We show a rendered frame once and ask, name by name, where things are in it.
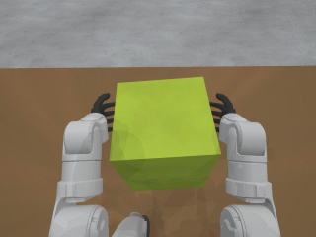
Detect right robot upper arm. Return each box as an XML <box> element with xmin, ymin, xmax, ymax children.
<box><xmin>220</xmin><ymin>204</ymin><xmax>280</xmax><ymax>237</ymax></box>

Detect robot left forearm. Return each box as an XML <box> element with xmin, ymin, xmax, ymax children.
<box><xmin>48</xmin><ymin>113</ymin><xmax>109</xmax><ymax>237</ymax></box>

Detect robot right forearm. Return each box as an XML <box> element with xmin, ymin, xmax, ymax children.
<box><xmin>218</xmin><ymin>113</ymin><xmax>281</xmax><ymax>237</ymax></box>

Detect left robot hand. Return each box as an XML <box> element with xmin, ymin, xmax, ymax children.
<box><xmin>91</xmin><ymin>93</ymin><xmax>116</xmax><ymax>132</ymax></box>

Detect robot left shin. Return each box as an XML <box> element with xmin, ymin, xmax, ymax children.
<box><xmin>130</xmin><ymin>212</ymin><xmax>144</xmax><ymax>219</ymax></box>

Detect right robot hand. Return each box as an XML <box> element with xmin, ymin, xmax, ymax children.
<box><xmin>209</xmin><ymin>93</ymin><xmax>236</xmax><ymax>133</ymax></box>

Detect carton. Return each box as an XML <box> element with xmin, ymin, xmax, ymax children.
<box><xmin>109</xmin><ymin>76</ymin><xmax>221</xmax><ymax>192</ymax></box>

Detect robot left thigh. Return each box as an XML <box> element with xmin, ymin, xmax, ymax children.
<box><xmin>112</xmin><ymin>216</ymin><xmax>147</xmax><ymax>237</ymax></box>

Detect left robot upper arm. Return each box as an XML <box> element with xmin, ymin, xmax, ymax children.
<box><xmin>49</xmin><ymin>204</ymin><xmax>109</xmax><ymax>237</ymax></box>

